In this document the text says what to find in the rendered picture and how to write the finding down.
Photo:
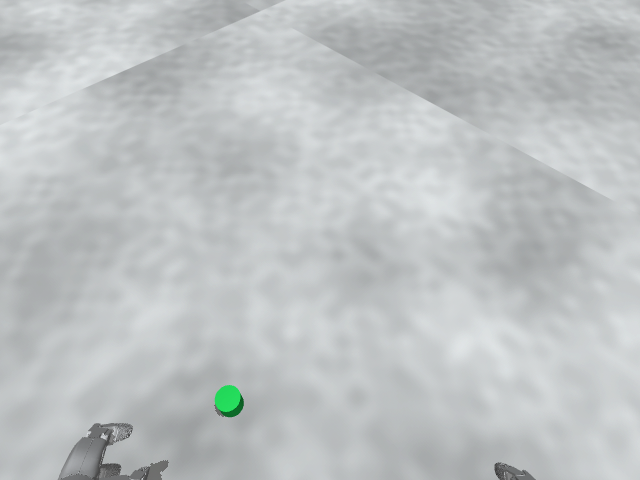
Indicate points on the right robot hand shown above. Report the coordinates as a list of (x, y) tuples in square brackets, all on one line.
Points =
[(507, 472)]

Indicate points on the tin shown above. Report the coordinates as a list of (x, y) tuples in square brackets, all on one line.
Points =
[(229, 401)]

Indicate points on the left robot hand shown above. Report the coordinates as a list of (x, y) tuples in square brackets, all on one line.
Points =
[(87, 455)]

